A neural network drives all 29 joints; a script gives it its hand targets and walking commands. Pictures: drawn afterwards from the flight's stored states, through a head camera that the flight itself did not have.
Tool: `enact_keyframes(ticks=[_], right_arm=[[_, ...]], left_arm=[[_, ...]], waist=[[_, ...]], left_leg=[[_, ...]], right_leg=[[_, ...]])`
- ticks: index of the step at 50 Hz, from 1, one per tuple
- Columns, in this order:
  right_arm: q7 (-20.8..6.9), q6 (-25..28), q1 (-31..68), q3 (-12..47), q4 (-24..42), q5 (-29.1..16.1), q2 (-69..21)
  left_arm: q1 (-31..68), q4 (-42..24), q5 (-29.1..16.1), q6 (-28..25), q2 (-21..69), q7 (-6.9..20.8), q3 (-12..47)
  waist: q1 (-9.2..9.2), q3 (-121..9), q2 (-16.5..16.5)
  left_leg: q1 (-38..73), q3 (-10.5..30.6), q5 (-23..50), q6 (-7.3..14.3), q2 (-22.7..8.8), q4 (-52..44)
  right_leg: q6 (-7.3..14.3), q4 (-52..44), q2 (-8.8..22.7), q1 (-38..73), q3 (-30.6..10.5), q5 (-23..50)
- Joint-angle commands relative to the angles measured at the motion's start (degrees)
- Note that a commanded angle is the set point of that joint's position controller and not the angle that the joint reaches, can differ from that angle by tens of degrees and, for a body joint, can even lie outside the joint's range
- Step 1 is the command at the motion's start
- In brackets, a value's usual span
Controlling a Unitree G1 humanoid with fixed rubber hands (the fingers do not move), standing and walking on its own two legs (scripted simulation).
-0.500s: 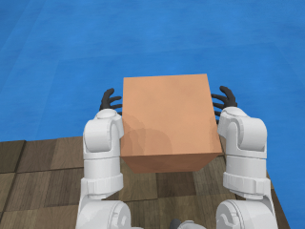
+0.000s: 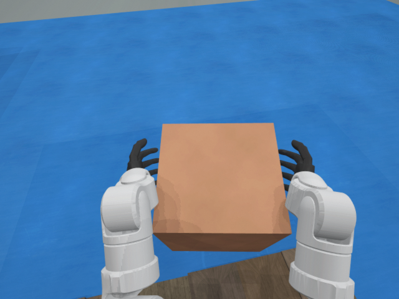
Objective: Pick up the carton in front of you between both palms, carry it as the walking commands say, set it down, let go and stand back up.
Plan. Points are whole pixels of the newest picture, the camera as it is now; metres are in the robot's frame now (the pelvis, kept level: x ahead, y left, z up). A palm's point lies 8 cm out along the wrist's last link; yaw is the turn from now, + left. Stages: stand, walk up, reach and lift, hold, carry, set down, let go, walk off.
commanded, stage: carry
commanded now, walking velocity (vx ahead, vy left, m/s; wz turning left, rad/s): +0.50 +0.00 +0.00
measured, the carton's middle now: (216, 195) +0.34 -0.03 +0.03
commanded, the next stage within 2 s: none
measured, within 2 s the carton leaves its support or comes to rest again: neither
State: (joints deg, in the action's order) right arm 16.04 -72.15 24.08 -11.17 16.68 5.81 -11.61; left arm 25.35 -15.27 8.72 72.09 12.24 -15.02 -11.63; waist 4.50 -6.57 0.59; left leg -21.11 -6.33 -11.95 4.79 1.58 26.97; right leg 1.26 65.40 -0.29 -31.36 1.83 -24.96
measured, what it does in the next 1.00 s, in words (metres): goes down: right foot, then left foot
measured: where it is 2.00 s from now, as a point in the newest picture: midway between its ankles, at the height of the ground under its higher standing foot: (205, 142)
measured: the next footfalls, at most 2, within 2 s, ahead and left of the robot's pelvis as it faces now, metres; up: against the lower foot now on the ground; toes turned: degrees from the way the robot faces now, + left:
right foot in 0.24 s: +0.32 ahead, -0.14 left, +0.00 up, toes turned -4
left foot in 0.54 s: +0.41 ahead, +0.08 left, +0.00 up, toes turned +4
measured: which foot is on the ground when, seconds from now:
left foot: down 0.00-0.24, up 0.26-0.52, down 0.54-0.96, up 0.98-1.00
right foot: up 0.00-0.22, down 0.24-0.58, up 0.60-0.94, down 0.96-1.00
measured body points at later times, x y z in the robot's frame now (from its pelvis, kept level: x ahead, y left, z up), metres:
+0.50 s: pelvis +0.29 -0.03 +0.00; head +0.31 -0.03 +0.44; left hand +0.64 +0.15 +0.11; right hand +0.68 -0.14 +0.11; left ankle +0.32 +0.07 -0.72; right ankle +0.28 -0.14 -0.73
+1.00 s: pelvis +0.66 -0.03 -0.04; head +0.66 -0.04 +0.41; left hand +1.03 +0.10 +0.10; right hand +1.02 -0.19 +0.09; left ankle +0.43 +0.09 -0.68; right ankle +0.72 -0.09 -0.78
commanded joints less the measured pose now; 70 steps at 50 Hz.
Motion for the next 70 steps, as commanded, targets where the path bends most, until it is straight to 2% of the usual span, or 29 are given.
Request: enact_keyframes(ticks=[1,6,7,8,11,12,14,17,23,27,28,30,33,39,42,44,47,48,49,50,53,54,55,57,65,67,68,69,70], right_arm=[[-19.0,-0.9,37.1,44.9,0.4,-29.5,-50.1],[-17.7,-2.2,37.6,39.5,-5.0,-25.3,-42.5],[-17.5,-1.9,42.8,41.3,-5.5,-27.4,-45.7],[-16.9,-1.8,42.8,38.5,-5.2,-24.6,-40.8],[-15.4,-1.9,45.3,32.9,-12.4,-22.5,-39.0],[-15.0,-2.0,46.6,33.2,-12.5,-22.9,-40.5],[-14.0,-1.8,52.2,28.9,-14.2,-21.8,-39.6],[-13.6,-1.0,54.7,26.5,-22.2,-21.9,-44.6],[-14.7,3.8,54.0,23.5,-26.5,-16.0,-51.8],[-15.4,4.8,48.4,24.0,-27.6,-15.0,-57.2],[-15.5,5.6,48.5,23.8,-26.9,-15.0,-53.8],[-15.3,7.0,49.0,27.5,-24.8,-14.6,-54.7],[-14.5,7.9,55.7,31.1,-14.3,-19.1,-52.7],[-16.6,6.2,51.8,38.0,-10.4,-25.3,-54.4],[-18.0,6.5,54.6,39.5,-12.6,-27.4,-53.2],[-18.6,6.6,53.1,40.4,-16.9,-29.5,-56.2],[-17.2,6.8,45.2,35.5,-25.9,-24.6,-52.3],[-16.7,6.6,47.4,33.5,-26.1,-23.4,-50.3],[-16.5,6.1,46.0,30.7,-29.6,-21.2,-51.8],[-15.6,6.0,43.6,29.2,-29.2,-20.6,-49.5],[-14.7,6.7,45.6,28.4,-23.5,-19.3,-53.7],[-14.4,7.3,44.2,28.3,-24.8,-16.2,-54.8],[-14.0,9.2,49.9,29.6,-14.8,-17.4,-54.0],[-13.5,9.9,47.3,31.4,-17.6,-15.1,-56.1],[-13.0,11.8,41.4,39.3,-9.2,-16.7,-50.1],[-14.0,10.6,37.1,39.1,-10.9,-17.4,-50.5],[-14.0,10.9,38.0,38.2,-11.1,-16.3,-47.2],[-13.9,9.5,31.9,38.7,-17.8,-16.9,-49.5],[-15.0,9.7,31.3,39.5,-14.3,-19.8,-50.6]], left_arm=[[27.0,0.6,-19.2,0.6,45.0,13.6,37.5],[32.6,3.0,-20.5,3.1,40.3,13.6,36.5],[38.1,2.1,-21.1,2.1,40.7,13.2,36.3],[38.2,3.1,-21.1,2.8,39.7,12.9,35.8],[39.5,13.8,-19.8,3.2,36.0,12.7,31.1],[42.7,12.3,-22.0,2.1,38.8,12.3,31.0],[45.9,17.3,-20.3,1.9,35.0,11.5,27.1],[51.9,18.7,-22.5,0.5,40.4,11.5,26.5],[58.3,23.5,-25.6,-4.2,57.6,14.8,28.4],[60.3,14.9,-25.7,-6.4,57.0,15.1,30.6],[56.5,19.4,-24.9,-6.0,56.7,15.2,31.8],[61.3,13.8,-26.2,-6.3,57.2,16.0,33.0],[56.8,14.7,-27.5,-6.8,58.6,15.0,34.6],[46.8,10.7,-19.6,-6.7,50.6,11.7,33.7],[42.3,15.8,-15.8,-5.8,46.6,12.2,32.2],[43.0,14.7,-13.3,-6.5,43.4,11.4,30.0],[38.9,19.8,-12.1,-6.0,39.3,11.8,27.6],[37.7,20.9,-12.0,-6.2,39.0,12.3,25.0],[35.8,23.8,-11.4,-6.0,36.0,12.7,22.4],[36.7,24.7,-14.4,-6.0,38.1,13.1,23.1],[45.9,19.4,-22.7,-7.0,51.5,14.5,29.7],[52.0,15.7,-25.1,-7.8,54.2,15.5,33.2],[54.7,14.1,-29.1,-8.3,60.3,16.9,35.7],[58.8,11.1,-30.1,-9.7,60.4,16.9,37.6],[44.9,8.2,-29.5,-10.0,52.6,16.7,40.2],[46.0,4.1,-28.2,-10.2,49.2,15.8,41.8],[42.0,7.8,-26.2,-9.0,50.1,15.8,40.2],[39.5,9.3,-24.8,-8.2,47.5,15.1,39.0],[38.5,8.0,-24.2,-8.5,47.2,15.0,39.7]], waist=[[-1.89,-20.1,3.7],[-1.04,-13.8,8.9],[-0.77,-14.2,3.9],[-1.59,-14.9,10.1],[-3.8,-13.1,6.0],[-5.31,-18.9,2.5],[-6.09,-21.7,-19.1],[-7.67,-20.0,-7.2],[-7.71,-21.7,-5.6],[-6.3,-23.1,-4.5],[-5.21,-24.1,-0.6],[-1.48,-25.5,15.6],[3.06,-23.0,5.5],[2.4,-21.1,6.5],[1.64,-17.7,10.5],[1.48,-15.6,3.3],[-7.19,-19.5,5.3],[-10.25,-17.9,-4.8],[-9.19,-16.9,-17.3],[-11.23,-23.3,-16.6],[-8.76,-25.1,-4.1],[-5.95,-22.6,1.3],[-5.07,-21.8,-2.6],[-6.8,-19.5,-3.5],[-6.85,-24.3,-9.1],[-1.0,-32.4,-2.6],[0.33,-36.3,14.8],[0.31,-36.7,19.4],[1.65,-32.8,12.7]], left_leg=[[19.3,20.6,14.2,8.0,-17.3,-9.8],[20.1,11.8,23.2,5.5,-14.8,-6.8],[18.1,11.6,26.3,5.0,-14.1,-7.1],[17.3,9.6,18.5,3.9,-12.9,-6.7],[12.6,5.6,13.7,1.7,-11.6,3.1],[9.3,2.2,11.9,-1.1,-8.8,10.7],[-16.8,0.4,-13.4,-3.8,2.8,36.0],[-22.3,6.4,-17.5,-3.6,-1.5,40.2],[-10.2,6.2,-5.7,-4.3,-4.6,14.9],[10.3,-2.4,8.8,-5.3,0.0,-3.5],[19.1,1.9,4.1,-3.8,-2.9,-4.2],[38.3,32.5,20.1,7.1,-20.5,-1.9],[47.9,30.7,36.7,8.7,-20.8,2.6],[38.9,19.7,44.2,4.1,-11.8,0.5],[26.1,18.1,30.6,3.4,-12.2,-2.4],[17.8,15.4,31.0,1.3,-10.8,-7.0],[12.2,5.8,34.0,-4.2,-5.0,16.8],[0.8,6.1,9.1,-5.0,-1.0,27.4],[-19.7,5.0,-20.4,-7.3,4.7,43.6],[-29.7,9.5,-24.4,-7.2,2.5,54.5],[-32.2,11.5,-18.1,-5.1,-4.6,51.7],[-25.3,8.4,-12.8,-5.7,-4.9,45.7],[-20.2,6.9,-8.2,-5.5,-5.3,40.8],[-17.6,4.4,-5.5,-6.3,-5.1,32.7],[0.8,-6.6,12.6,-1.7,3.7,-1.0],[30.6,4.1,26.9,1.2,-6.7,-2.1],[50.1,31.2,49.4,14.5,-23.5,2.3],[56.3,33.5,54.8,17.1,-23.6,2.4],[56.3,31.6,47.3,15.7,-23.6,1.8]], right_leg=[[0.0,-10.1,3.1,-5.1,-0.3,2.4],[0.5,-25.5,2.6,-6.2,3.2,16.8],[1.2,-27.0,0.9,-0.5,4.9,16.9],[1.7,-29.4,1.5,2.2,4.6,17.7],[2.3,-40.0,-1.0,12.0,8.2,18.6],[2.7,-38.5,1.9,23.1,4.1,15.6],[11.7,-42.6,19.5,42.2,-31.6,10.8],[11.9,-41.1,17.4,37.9,-25.4,24.3],[11.7,-43.3,15.8,28.8,-12.8,20.0],[5.8,-30.1,8.6,21.1,0.7,16.2],[4.8,-25.3,8.1,13.2,1.8,11.2],[-0.1,-3.0,-0.4,-12.4,4.2,-6.0],[1.4,6.0,0.2,-30.0,1.7,-8.9],[0.1,-16.0,-1.4,-21.0,4.8,13.2],[1.4,-32.3,0.3,-5.1,1.6,25.7],[2.5,-39.6,-2.6,9.3,7.0,33.2],[2.9,-49.3,0.3,31.9,6.2,45.5],[3.2,-48.1,5.2,41.9,0.8,52.1],[11.8,-34.6,16.1,55.8,-10.8,82.7],[15.8,-29.9,23.5,65.2,-18.5,86.8],[18.2,-40.0,21.4,47.8,-30.0,37.2],[14.7,-41.6,17.6,38.7,-22.6,34.0],[12.4,-44.0,17.2,30.7,-19.2,30.3],[12.6,-45.6,14.3,27.2,-13.1,28.9],[4.7,-28.8,7.9,41.0,0.4,72.1],[1.0,-10.5,7.1,22.3,3.2,49.5],[-3.1,10.2,-2.5,-2.3,2.0,13.4],[-2.9,21.7,-4.1,-15.6,-1.2,-8.6],[-1.7,21.0,-4.0,-22.5,-3.9,-8.1]])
